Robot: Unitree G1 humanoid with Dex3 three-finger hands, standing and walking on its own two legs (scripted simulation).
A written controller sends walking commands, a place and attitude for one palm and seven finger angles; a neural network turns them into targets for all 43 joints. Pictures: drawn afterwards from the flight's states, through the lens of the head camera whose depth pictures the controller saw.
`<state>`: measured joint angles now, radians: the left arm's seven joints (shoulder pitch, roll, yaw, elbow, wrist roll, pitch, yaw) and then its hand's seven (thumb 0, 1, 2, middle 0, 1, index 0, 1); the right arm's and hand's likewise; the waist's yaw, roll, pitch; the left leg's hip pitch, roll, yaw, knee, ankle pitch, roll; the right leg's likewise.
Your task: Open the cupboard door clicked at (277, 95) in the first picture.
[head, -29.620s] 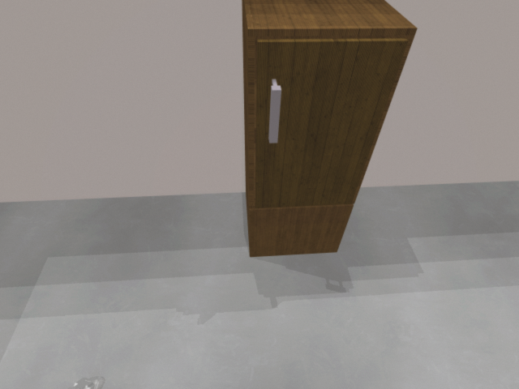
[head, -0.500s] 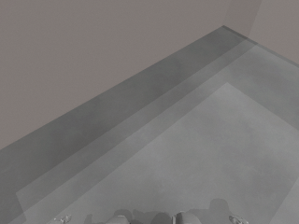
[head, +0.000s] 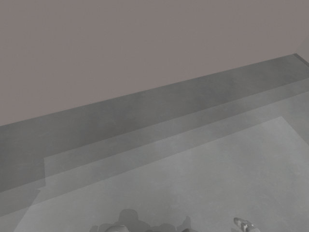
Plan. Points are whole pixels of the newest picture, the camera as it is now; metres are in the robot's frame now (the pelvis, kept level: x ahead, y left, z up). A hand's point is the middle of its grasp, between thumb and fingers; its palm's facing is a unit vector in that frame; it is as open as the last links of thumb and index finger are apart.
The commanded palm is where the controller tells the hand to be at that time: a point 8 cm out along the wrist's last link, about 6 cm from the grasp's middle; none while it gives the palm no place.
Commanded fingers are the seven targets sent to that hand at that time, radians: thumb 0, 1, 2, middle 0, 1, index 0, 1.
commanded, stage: turn to face it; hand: left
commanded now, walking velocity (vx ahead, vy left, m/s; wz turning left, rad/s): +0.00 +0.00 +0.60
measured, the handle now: out of the picture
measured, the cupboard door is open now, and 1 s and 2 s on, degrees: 50 50 50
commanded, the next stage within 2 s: none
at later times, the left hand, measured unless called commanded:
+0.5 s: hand out of the picture +0.04 +0.16 -0.14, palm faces +0.27 -0.93 -0.27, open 7.4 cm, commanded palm none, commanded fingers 0.00 0.90 0.90 -0.20 -0.30 -0.20 -0.30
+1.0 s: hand out of the picture -0.01 +0.18 -0.14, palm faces +0.55 -0.77 -0.32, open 7.4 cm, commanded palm none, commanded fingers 0.00 0.90 0.90 -0.20 -0.30 -0.20 -0.30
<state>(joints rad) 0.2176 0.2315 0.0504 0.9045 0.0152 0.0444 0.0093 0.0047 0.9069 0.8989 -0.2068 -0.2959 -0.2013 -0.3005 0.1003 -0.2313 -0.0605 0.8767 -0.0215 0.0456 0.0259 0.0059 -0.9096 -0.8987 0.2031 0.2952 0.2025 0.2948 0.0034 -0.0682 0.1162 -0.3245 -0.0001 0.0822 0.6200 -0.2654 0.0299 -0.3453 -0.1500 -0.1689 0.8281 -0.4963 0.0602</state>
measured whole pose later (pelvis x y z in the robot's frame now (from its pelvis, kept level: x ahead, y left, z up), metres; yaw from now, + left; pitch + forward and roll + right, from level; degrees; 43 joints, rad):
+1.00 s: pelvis +0.02 -0.07 +0.00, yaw +34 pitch +2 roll +0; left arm 0.15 0.27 0.07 0.86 0.02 0.03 0.01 0.01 0.91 0.90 -0.20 -0.30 -0.20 -0.30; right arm 0.16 -0.23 -0.07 0.90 -0.02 0.07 0.01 0.01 -0.90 -0.90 0.21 0.30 0.21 0.30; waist -0.01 0.02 0.08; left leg -0.40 -0.03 -0.12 0.61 -0.25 -0.02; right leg -0.30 -0.03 -0.02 0.59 -0.34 0.03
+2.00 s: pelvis +0.06 -0.06 +0.00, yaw +69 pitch +0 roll +1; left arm 0.24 0.23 0.04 0.94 0.01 0.04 0.01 0.00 0.91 0.90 -0.21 -0.30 -0.20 -0.30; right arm 0.09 -0.22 -0.05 0.91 -0.02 0.04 0.01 0.01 -0.91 -0.90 0.20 0.30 0.20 0.29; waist 0.02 -0.07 0.11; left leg -0.31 -0.01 0.07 0.62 -0.27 0.03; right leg -0.30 -0.14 -0.12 0.79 -0.50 0.06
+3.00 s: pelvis +0.04 +0.17 +0.02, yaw +78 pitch +0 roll +2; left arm 0.13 0.18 0.05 0.97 0.02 -0.01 -0.02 0.00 0.92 0.90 -0.20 -0.29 -0.19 -0.30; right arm 0.33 -0.18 -0.03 1.07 -0.04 -0.04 -0.01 0.00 -0.92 -0.90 0.21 0.30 0.21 0.30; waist -0.01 -0.01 0.04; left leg -0.08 -0.03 0.15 0.37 -0.28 0.04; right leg -0.46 -0.09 -0.09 0.71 -0.25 0.01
